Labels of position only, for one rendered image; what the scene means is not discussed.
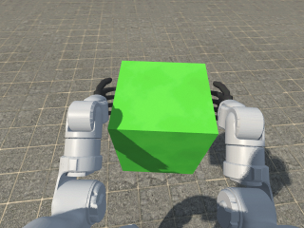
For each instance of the right robot forearm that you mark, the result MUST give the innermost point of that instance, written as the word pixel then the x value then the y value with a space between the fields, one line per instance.
pixel 245 156

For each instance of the right robot hand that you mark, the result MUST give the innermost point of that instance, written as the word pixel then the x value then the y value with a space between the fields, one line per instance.
pixel 225 95

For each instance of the left robot forearm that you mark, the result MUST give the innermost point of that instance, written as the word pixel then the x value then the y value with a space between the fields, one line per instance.
pixel 84 130

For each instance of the robot right upper arm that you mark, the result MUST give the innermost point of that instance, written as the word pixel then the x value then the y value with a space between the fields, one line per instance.
pixel 242 207

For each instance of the robot left upper arm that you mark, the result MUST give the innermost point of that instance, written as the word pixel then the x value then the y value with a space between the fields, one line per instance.
pixel 77 204

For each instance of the left robot hand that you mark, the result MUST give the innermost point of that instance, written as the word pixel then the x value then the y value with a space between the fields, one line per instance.
pixel 100 90

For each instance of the carton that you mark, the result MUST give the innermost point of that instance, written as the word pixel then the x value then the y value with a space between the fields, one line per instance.
pixel 162 118

